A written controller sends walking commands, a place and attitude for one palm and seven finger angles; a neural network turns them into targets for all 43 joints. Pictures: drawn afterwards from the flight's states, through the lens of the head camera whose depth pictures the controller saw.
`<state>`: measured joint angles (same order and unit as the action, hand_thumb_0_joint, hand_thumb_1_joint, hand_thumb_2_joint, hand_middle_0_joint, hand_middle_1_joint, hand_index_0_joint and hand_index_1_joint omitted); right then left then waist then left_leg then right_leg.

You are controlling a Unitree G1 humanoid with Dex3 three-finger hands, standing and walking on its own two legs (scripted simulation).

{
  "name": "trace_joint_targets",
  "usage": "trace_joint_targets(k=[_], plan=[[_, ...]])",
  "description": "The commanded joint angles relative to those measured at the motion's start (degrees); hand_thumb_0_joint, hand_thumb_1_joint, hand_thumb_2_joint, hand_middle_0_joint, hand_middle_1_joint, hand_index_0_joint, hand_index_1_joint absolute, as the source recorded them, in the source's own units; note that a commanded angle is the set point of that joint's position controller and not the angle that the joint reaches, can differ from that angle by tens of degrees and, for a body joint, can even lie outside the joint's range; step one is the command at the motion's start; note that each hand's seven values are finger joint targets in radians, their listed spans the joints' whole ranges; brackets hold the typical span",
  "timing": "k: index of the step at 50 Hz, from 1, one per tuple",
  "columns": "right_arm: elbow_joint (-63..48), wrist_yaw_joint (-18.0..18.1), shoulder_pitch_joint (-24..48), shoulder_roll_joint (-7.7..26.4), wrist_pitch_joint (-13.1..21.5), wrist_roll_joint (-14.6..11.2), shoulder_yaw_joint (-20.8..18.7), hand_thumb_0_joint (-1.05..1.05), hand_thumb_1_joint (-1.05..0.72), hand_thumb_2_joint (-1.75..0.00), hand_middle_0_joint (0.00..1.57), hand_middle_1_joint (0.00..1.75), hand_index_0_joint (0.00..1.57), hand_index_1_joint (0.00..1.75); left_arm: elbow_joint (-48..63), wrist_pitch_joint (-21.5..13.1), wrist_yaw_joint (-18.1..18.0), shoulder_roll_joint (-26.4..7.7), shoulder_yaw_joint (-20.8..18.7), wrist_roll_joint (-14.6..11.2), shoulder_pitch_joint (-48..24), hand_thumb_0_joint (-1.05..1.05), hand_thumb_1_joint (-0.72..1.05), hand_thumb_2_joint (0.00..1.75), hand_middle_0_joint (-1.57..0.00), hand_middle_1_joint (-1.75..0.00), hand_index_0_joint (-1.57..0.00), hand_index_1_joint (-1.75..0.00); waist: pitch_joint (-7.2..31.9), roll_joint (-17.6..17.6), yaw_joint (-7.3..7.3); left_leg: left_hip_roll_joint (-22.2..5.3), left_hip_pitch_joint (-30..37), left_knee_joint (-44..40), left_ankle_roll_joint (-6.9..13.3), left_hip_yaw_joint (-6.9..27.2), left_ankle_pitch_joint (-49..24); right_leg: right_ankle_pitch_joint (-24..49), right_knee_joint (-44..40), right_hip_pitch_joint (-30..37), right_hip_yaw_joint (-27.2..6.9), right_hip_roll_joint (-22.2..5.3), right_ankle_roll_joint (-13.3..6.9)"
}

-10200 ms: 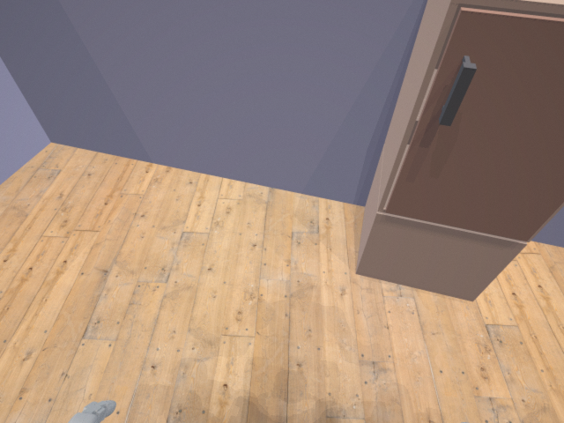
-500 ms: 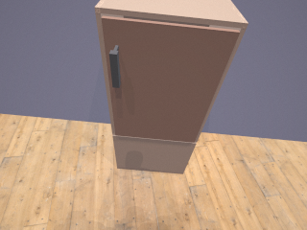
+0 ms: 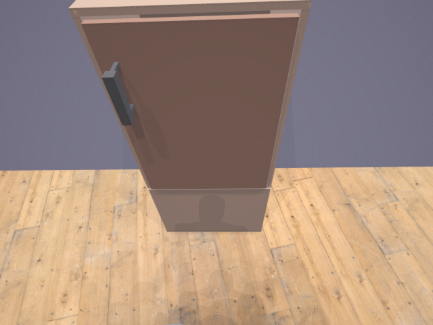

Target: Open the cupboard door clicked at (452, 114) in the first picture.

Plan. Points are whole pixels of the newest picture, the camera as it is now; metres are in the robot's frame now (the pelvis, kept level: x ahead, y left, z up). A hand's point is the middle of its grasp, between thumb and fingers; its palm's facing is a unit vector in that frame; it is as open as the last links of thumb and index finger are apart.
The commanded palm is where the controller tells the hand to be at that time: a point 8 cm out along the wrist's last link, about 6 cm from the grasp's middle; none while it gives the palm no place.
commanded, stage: come to a stop and stand still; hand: left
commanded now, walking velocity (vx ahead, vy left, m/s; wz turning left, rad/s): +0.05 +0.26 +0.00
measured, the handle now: (122, 94) +0.57 +0.26 +0.11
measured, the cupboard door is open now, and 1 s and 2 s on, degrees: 0 0 0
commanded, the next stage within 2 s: look again from close up in 1.14 s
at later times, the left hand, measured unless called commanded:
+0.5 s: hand out of the picture -0.06 +0.21 -0.17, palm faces +0.12 -0.97 -0.21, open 7.4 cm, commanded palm none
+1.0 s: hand out of the picture +0.03 +0.19 -0.16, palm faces +0.07 -0.97 -0.22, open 7.3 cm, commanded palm none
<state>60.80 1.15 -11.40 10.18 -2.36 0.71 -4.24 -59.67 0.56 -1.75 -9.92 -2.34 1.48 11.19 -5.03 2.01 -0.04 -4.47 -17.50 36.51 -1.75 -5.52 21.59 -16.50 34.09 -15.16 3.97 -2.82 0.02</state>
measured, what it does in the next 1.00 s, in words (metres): steps on the spot: left foot, then right foot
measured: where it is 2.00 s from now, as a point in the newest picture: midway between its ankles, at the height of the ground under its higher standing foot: outside the picture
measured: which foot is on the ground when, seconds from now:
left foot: up 0.00-0.46, down 0.48-1.00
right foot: down 0.00-0.48, up 0.50-0.74, down 0.76-1.00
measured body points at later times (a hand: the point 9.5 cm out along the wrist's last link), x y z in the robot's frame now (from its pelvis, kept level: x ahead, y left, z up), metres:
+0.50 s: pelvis -0.03 +0.03 +0.01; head -0.02 +0.03 +0.46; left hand -0.06 +0.26 -0.15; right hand +0.03 -0.22 -0.14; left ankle -0.06 +0.15 -0.73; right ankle +0.01 -0.11 -0.73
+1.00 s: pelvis +0.01 +0.01 +0.01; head +0.02 +0.00 +0.46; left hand +0.03 +0.24 -0.14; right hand -0.01 -0.20 -0.16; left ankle -0.07 +0.15 -0.73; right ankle -0.01 -0.08 -0.73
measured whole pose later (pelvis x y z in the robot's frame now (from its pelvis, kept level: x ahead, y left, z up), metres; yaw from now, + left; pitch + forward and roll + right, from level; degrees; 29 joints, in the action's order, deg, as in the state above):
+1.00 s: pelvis +0.01 +0.01 +0.01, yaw +2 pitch +0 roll +0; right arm 66.5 2.4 -16.4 7.0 0.1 0.7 -1.0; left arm -64.7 -0.8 -2.1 -9.2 -1.1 0.2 11.6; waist -2.0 1.1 0.5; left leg -3.2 -4.9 24.1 -2.7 -0.7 18.7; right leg -16.0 26.4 -10.3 5.2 0.8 -2.3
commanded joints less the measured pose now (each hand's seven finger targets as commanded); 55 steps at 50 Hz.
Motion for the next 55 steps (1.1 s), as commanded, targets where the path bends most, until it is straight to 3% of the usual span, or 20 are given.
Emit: trace_joint_targets(k=[1,4,8,16,19,21,22,23,24,25,26,28,30,32,35,37,39,41,47,55], plan=[[-3.95,-0.22,-0.23,2.65,-1.03,0.18,-0.39,0.00,-0.90,-0.90,0.20,0.30,0.20,0.30,2.44,-0.83,-0.85,-11.42,-2.23,0.16,3.87,0.00,0.90,0.90,-0.20,-0.30,-0.20,-0.30,2.72,-13.48,-1.38,1.95,-5.70,17.89,0.39,6.32,8.88,16.55,-18.77,-1.19,-18.89,-19.26,-10.18],[-2.76,-0.97,-2.39,4.54,-0.98,0.47,-0.89,0.00,-0.90,-0.90,0.20,0.30,0.20,0.30,3.37,-0.91,-0.91,-9.55,-2.03,-0.10,2.96,0.00,0.90,0.90,-0.20,-0.30,-0.20,-0.30,1.71,-12.47,-1.06,2.30,-10.38,24.62,-0.32,7.16,1.32,14.74,-17.92,2.29,-14.15,-15.97,-8.02],[-3.86,-1.54,-1.58,5.35,-0.96,0.70,-0.83,0.00,-0.90,-0.90,0.20,0.30,0.20,0.30,3.88,-1.04,-1.20,-9.86,-2.59,0.01,5.20,0.00,0.90,0.90,-0.20,-0.30,-0.20,-0.30,3.19,-11.35,-2.58,2.20,-12.15,24.35,-1.29,7.16,-2.13,6.45,-19.08,5.59,-14.69,-16.13,-7.60],[-5.73,-1.85,0.15,3.93,0.34,0.29,0.22,0.00,-0.90,-0.90,0.20,0.30,0.20,0.30,3.66,-1.02,-0.43,-11.11,-3.16,0.84,7.77,0.00,0.90,0.90,-0.20,-0.30,-0.20,-0.30,4.52,-13.12,-4.05,2.83,-4.75,5.69,-0.61,3.68,3.27,-3.01,-22.05,6.25,-16.26,-15.27,-8.66],[-4.11,-1.41,-4.32,2.91,1.25,0.05,0.83,0.00,-0.90,-0.90,0.20,0.30,0.20,0.30,2.79,-0.79,-0.12,-10.96,-2.90,0.50,5.82,0.00,0.90,0.90,-0.20,-0.30,-0.20,-0.30,5.38,-13.67,-1.90,4.26,4.08,-4.34,0.19,1.84,-0.90,-3.53,-20.90,2.40,-13.00,-12.25,-6.85],[-1.80,-0.88,-9.31,2.57,2.23,-0.08,1.33,0.00,-0.90,-0.90,0.20,0.30,0.20,0.30,2.40,-0.46,0.03,-9.10,-2.25,-0.20,4.24,0.00,0.90,0.90,-0.20,-0.30,-0.20,-0.30,6.25,-10.26,0.65,4.09,15.29,-15.57,0.63,1.76,-7.86,-7.28,-16.58,-4.59,-9.22,-8.36,-3.45],[-1.26,-0.49,-10.95,4.79,2.89,0.10,1.15,0.00,-0.90,-0.90,0.20,0.30,0.20,0.30,2.44,-0.33,0.20,-6.72,-1.48,-0.71,4.34,0.00,0.90,0.90,-0.20,-0.30,-0.20,-0.30,6.40,-2.11,1.36,-0.33,17.86,-18.98,1.50,6.76,-6.00,-7.41,-10.88,-8.16,-6.34,-5.25,-1.69],[-1.55,-0.14,-10.82,8.26,3.36,0.58,0.61,0.00,-0.90,-0.90,0.20,0.30,0.20,0.30,2.58,-0.32,0.52,-3.52,-0.69,-1.00,5.40,0.00,0.90,0.90,-0.20,-0.30,-0.20,-0.30,5.17,9.52,1.30,-9.36,14.17,-24.45,4.67,19.07,0.58,-5.85,-3.17,-10.40,-1.58,-1.05,0.45],[-2.69,0.22,-7.79,9.95,3.02,0.58,0.56,0.00,-0.90,-0.90,0.20,0.30,0.20,0.30,2.66,-0.30,0.50,-2.62,-0.34,-0.70,4.33,0.00,0.90,0.90,-0.20,-0.30,-0.20,-0.30,0.43,11.62,0.74,-14.40,6.72,-29.08,7.91,23.97,4.59,-8.49,0.97,-10.03,-0.40,-0.29,0.95],[-3.60,0.54,-5.05,9.28,3.00,0.70,1.02,0.00,-0.90,-0.90,0.20,0.30,0.20,0.30,2.49,-0.56,0.86,-2.89,-0.36,-0.42,3.91,0.00,0.90,0.90,-0.20,-0.30,-0.20,-0.30,-2.21,6.19,-0.48,-14.43,0.49,-29.36,8.95,22.78,5.00,-6.05,3.11,-7.08,-2.29,-1.22,0.89],[-2.87,0.88,-3.56,7.44,3.58,0.77,1.64,0.00,-0.90,-0.90,0.20,0.30,0.20,0.30,0.81,-0.05,0.93,-2.46,-0.25,-0.08,3.95,0.00,0.90,0.90,-0.20,-0.30,-0.20,-0.30,-2.81,9.83,-0.30,-11.79,0.46,-30.64,8.08,21.00,1.73,-5.57,5.00,-6.08,-2.51,-1.47,1.48],[-2.05,1.49,-3.31,5.94,3.71,0.54,2.25,0.00,-0.90,-0.90,0.20,0.30,0.20,0.30,-0.90,0.27,1.23,-3.12,-0.15,-0.34,5.41,0.00,0.90,0.90,-0.20,-0.30,-0.20,-0.30,-3.53,11.05,-0.77,-9.32,2.73,-27.97,7.53,16.44,-9.79,-4.27,7.53,-6.02,-3.45,-1.05,1.48],[-1.26,1.89,-4.03,5.61,3.79,0.41,2.04,0.00,-0.90,-0.90,0.20,0.30,0.20,0.30,-1.98,0.12,1.47,-2.91,-0.06,-0.61,6.17,0.00,0.90,0.90,-0.20,-0.30,-0.20,-0.30,-1.82,6.41,-0.59,-9.33,7.45,-24.23,8.22,13.84,-22.52,-4.04,6.33,-6.10,-2.73,-1.02,1.90],[-0.04,2.23,-6.43,6.79,3.70,0.60,1.61,0.00,-0.90,-0.90,0.20,0.30,0.20,0.30,-1.61,0.00,1.44,-2.60,0.10,-0.84,4.68,0.00,0.90,0.90,-0.20,-0.30,-0.20,-0.30,0.28,5.92,0.57,-9.93,12.94,-20.07,8.73,13.03,-36.64,-4.88,3.00,-6.36,-1.79,-0.63,2.23],[1.35,2.41,-7.99,7.10,3.32,0.37,1.02,0.00,-0.90,-0.90,0.20,0.30,0.20,0.30,-1.76,-0.04,1.19,-3.34,-0.28,-1.03,4.70,0.00,0.90,0.90,-0.20,-0.30,-0.20,-0.30,1.90,5.52,0.55,-9.57,13.59,-15.41,7.98,12.34,-43.78,-0.60,-4.70,-1.49,-1.07,-0.04,1.57],[1.69,2.30,-8.08,5.81,3.41,-0.02,1.09,0.00,-0.90,-0.90,0.20,0.30,0.20,0.30,-3.27,-0.78,0.85,-3.72,-0.35,-0.97,8.37,0.00,0.90,0.90,-0.20,-0.30,-0.20,-0.30,4.94,2.58,-0.67,-5.93,10.00,-11.11,4.78,9.50,-37.05,14.50,-12.30,7.71,-2.67,-1.38,0.64],[1.47,1.86,-8.18,2.33,3.64,-0.56,1.80,0.00,-0.90,-0.90,0.20,0.30,0.20,0.30,-4.27,-1.42,0.16,-5.91,-0.32,-0.98,9.55,0.00,0.90,0.90,-0.20,-0.30,-0.20,-0.30,7.23,-3.96,-0.46,-1.66,3.84,-10.65,1.81,5.73,-20.59,32.73,-9.46,15.00,-7.10,-7.76,-2.09],[2.45,1.72,-8.32,1.00,2.97,-0.29,2.19,0.00,-0.90,-0.90,0.20,0.30,0.20,0.30,-4.60,-1.82,-0.23,-5.63,-0.19,-1.19,8.23,0.00,0.90,0.90,-0.20,-0.30,-0.20,-0.30,6.97,-9.64,-0.11,-0.55,4.76,-11.15,0.62,4.60,-12.48,32.93,-10.61,13.46,-8.31,-8.80,-4.15],[4.91,1.70,-9.34,1.12,3.25,-0.01,2.79,0.00,-0.90,-0.90,0.20,0.30,0.20,0.30,-4.21,-1.79,-0.53,-4.27,0.59,-1.45,5.85,0.00,0.90,0.90,-0.20,-0.30,-0.20,-0.30,4.48,-2.37,-0.08,-2.29,9.00,-14.51,1.10,5.73,-22.44,28.59,-10.69,10.30,-5.09,-4.85,-2.36],[5.23,1.84,-9.40,1.04,3.05,-0.09,2.79,0.00,-0.90,-0.90,0.20,0.30,0.20,0.30,-4.19,-1.83,-0.72,-4.30,0.68,-1.34,5.96,0.00,0.90,0.90,-0.20,-0.30,-0.20,-0.30,3.82,-2.31,-0.09,-2.37,10.20,-15.07,1.05,5.39,-20.90,27.85,-12.43,10.31,-5.17,-4.54,-2.32]])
